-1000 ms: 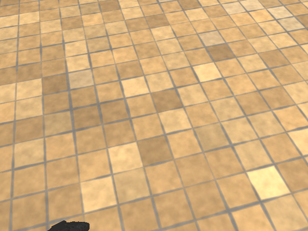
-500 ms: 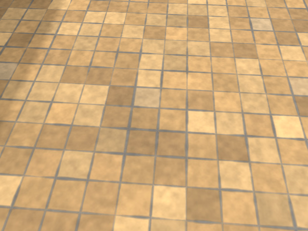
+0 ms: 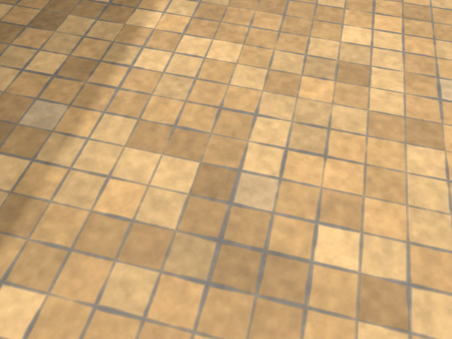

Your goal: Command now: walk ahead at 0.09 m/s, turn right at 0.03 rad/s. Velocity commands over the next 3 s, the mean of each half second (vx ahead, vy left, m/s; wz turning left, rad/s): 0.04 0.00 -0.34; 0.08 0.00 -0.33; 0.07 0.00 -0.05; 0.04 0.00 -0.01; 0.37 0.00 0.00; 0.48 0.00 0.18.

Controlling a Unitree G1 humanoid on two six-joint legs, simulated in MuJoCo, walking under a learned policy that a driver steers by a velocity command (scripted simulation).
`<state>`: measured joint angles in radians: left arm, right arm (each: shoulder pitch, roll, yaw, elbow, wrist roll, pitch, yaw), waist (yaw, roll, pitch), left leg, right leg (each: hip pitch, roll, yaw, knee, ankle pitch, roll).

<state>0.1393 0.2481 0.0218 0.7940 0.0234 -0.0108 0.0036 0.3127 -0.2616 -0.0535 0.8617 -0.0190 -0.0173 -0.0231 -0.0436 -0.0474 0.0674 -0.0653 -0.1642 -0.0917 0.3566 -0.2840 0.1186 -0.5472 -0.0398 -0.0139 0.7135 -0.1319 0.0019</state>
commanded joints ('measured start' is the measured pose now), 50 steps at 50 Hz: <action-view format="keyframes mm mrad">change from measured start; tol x32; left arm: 1 70 92 19 -20 -3 -21 7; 50 261 257 63 68 -3 -6 20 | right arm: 1 30 -111 -12 -21 -7 -12 -11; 50 -84 -78 2 -121 -14 -10 12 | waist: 1 27 131 -88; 5 36 -213 -275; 43 -37 243 -32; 50 124 -150 -2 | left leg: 1 59 312 -76 93 1004 23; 3 23 264 -35 285 895 -12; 5 -251 12 80 722 -296 -85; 6 -291 58 19 789 -347 -85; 26 -20 90 40 -20 -44 -65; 28 -69 523 -453 -256 -253 71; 38 87 392 -67 -8 588 99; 46 -126 373 -96 -107 -85 82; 50 -571 152 161 415 -297 -70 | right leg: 1 172 41 -16 -116 -45 -55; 5 582 -352 497 -290 1024 -363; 10 305 -135 343 -444 237 -247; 27 62 89 380 -293 -390 -24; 33 18 144 100 466 -255 23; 47 512 114 -46 -432 -121 -76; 50 670 -353 491 -500 145 -246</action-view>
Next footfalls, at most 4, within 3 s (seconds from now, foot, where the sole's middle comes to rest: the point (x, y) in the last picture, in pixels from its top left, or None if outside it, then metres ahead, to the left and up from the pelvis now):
0.06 right None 0.15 -0.10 -0.77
0.54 left None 0.10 0.09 -0.77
0.96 right None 0.01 -0.09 -0.77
1.32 left None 0.22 0.03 -0.77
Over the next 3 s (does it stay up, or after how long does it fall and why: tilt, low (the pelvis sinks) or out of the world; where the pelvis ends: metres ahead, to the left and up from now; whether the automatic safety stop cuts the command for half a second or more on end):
stays up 0.54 -0.21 0.01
